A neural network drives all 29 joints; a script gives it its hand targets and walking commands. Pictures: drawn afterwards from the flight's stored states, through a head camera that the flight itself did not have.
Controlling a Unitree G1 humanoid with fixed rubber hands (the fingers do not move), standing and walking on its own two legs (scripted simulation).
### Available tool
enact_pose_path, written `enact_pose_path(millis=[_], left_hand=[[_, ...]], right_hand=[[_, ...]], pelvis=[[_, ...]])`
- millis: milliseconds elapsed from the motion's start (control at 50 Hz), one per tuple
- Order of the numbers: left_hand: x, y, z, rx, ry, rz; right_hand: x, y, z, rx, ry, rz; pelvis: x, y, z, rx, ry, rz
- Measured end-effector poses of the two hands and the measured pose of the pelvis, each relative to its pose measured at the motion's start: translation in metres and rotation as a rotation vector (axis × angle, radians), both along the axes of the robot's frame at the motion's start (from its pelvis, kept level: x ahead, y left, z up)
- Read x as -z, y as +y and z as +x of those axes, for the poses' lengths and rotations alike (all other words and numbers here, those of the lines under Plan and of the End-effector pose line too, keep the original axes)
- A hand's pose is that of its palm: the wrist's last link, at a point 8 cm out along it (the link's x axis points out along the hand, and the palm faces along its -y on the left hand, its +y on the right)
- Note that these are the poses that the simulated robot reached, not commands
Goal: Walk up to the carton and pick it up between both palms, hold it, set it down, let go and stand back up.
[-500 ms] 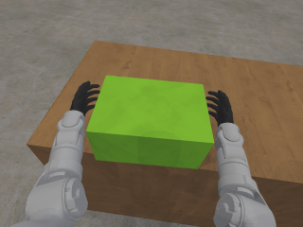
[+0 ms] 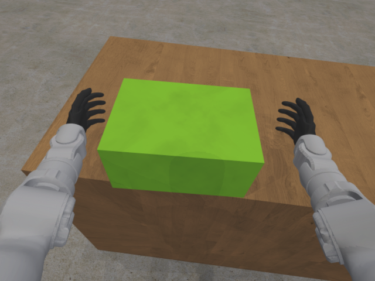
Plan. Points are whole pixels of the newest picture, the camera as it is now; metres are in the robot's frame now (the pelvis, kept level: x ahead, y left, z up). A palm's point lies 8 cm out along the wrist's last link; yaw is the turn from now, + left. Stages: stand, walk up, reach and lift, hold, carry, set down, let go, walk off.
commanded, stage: set down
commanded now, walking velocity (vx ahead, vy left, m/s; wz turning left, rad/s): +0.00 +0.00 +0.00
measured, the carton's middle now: (182, 137) +0.44 +0.04 +0.06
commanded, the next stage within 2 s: none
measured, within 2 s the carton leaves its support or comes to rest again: neither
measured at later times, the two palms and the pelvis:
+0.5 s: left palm (65, 95) +0.44 +0.27 +0.16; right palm (321, 115) +0.44 -0.24 +0.16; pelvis -0.02 -0.01 +0.00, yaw +1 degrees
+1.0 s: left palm (44, 96) +0.40 +0.29 +0.18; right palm (332, 121) +0.41 -0.24 +0.18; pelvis +0.00 +0.00 +0.02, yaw +1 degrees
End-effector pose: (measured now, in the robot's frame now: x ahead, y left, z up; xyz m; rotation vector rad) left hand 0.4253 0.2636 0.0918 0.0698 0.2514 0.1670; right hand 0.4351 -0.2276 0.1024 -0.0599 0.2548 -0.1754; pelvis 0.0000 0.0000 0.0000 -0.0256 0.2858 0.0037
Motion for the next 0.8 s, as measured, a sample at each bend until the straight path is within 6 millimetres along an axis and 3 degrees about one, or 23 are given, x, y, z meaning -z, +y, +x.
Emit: enact_pose_path(millis=[120,260,420,580,800], left_hand=[[0.001,0.016,-0.004,-0.020,-0.005,0.024],[-0.012,0.016,0.003,-0.006,-0.043,0.021],[-0.051,0.006,0.011,0.030,-0.064,-0.006],[-0.084,0.014,0.009,0.014,-0.052,-0.015],[-0.114,0.023,0.007,0.021,-0.040,-0.010]], right_hand=[[0.001,-0.016,-0.003,-0.016,0.004,-0.004],[-0.002,-0.009,0.003,-0.051,-0.028,0.024],[-0.038,-0.006,0.005,-0.050,-0.058,0.034],[-0.076,-0.014,0.002,-0.030,-0.050,0.031],[-0.104,-0.012,0.003,-0.047,-0.043,0.049]], pelvis=[[0.005,-0.006,-0.010,-0.004,0.045,0.004],[0.009,-0.010,-0.016,-0.008,0.095,0.004],[0.001,-0.010,-0.017,-0.011,0.050,0.008],[-0.006,-0.008,-0.014,-0.013,-0.029,0.011],[-0.012,-0.003,-0.008,-0.020,-0.098,0.007]])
